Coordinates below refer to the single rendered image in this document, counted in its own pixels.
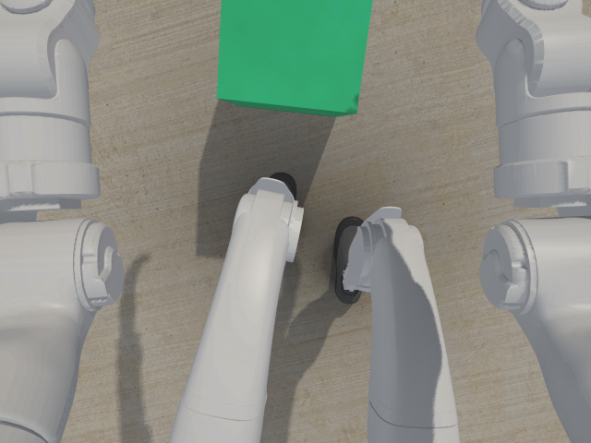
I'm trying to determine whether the robot right upper arm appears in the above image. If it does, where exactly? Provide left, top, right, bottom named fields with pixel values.
left=479, top=216, right=591, bottom=443

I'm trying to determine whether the robot left upper arm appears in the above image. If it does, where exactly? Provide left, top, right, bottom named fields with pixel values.
left=0, top=218, right=125, bottom=443

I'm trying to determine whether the robot left forearm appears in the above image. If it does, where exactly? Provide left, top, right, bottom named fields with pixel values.
left=0, top=0, right=101, bottom=224

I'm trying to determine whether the robot left foot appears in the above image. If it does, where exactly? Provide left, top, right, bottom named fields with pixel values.
left=270, top=173, right=296, bottom=200

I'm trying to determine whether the carton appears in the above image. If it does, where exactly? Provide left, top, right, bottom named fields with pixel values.
left=217, top=0, right=373, bottom=117

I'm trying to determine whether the robot right shin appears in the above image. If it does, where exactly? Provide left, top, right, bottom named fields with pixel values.
left=343, top=207, right=424, bottom=293

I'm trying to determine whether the robot right forearm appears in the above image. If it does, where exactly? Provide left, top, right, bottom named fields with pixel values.
left=476, top=0, right=591, bottom=217

